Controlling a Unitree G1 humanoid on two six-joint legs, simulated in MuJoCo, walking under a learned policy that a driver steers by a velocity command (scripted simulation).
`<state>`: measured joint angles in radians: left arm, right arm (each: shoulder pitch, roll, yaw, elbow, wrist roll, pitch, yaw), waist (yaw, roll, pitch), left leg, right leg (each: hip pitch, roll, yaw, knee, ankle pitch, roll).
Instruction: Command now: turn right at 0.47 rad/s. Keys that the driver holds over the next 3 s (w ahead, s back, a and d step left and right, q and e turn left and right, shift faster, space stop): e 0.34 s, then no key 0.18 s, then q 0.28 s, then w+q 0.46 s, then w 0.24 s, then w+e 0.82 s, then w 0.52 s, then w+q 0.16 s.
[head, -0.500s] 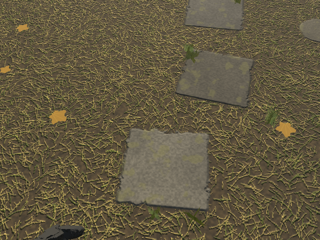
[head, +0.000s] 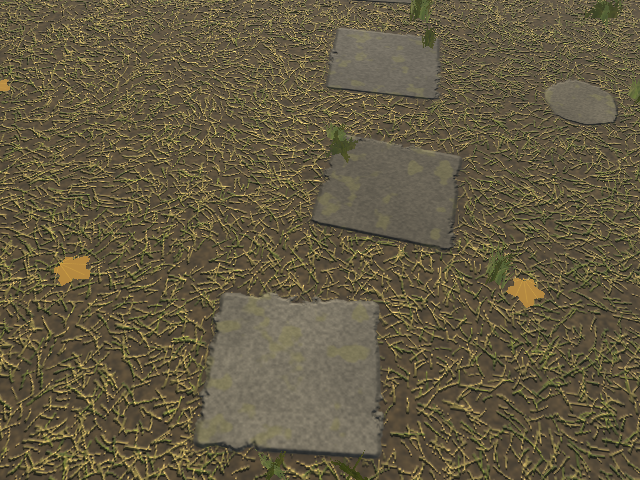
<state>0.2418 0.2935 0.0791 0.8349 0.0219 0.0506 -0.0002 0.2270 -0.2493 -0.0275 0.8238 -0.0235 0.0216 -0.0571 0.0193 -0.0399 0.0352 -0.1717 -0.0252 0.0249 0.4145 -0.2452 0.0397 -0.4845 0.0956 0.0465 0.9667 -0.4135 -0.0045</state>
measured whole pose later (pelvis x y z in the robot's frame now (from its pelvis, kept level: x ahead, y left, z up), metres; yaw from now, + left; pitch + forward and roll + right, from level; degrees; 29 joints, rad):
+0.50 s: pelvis -0.02 -0.05 +0.00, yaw -16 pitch +0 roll +1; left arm 0.20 0.27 0.05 0.76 0.01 0.04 0.00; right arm 0.21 -0.31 -0.06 0.80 -0.02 0.06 -0.01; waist -0.01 0.04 0.08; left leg -0.46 0.02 -0.01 0.99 -0.37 -0.04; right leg -0.18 0.09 0.06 0.39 -0.20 -0.08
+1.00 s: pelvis -0.01 -0.05 +0.00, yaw -4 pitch +1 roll +0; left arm 0.18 0.30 0.04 0.80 0.02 0.00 0.01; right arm 0.28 -0.29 -0.08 0.86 -0.01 0.05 0.01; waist -0.02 0.01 0.02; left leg -0.22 -0.06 -0.17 0.43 -0.22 0.03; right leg -0.26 0.05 0.03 0.60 -0.43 -0.01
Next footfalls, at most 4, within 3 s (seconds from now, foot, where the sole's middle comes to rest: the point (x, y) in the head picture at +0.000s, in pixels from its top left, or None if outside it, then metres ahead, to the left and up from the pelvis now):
0.26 right None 0.00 -0.12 -0.78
0.72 left None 0.05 0.06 -0.78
1.02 right None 0.01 -0.15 -0.78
1.48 left None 0.31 0.07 -0.78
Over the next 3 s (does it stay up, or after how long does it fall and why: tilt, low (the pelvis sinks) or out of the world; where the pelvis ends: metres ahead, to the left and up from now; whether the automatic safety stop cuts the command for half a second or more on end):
stays up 0.99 -0.07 0.00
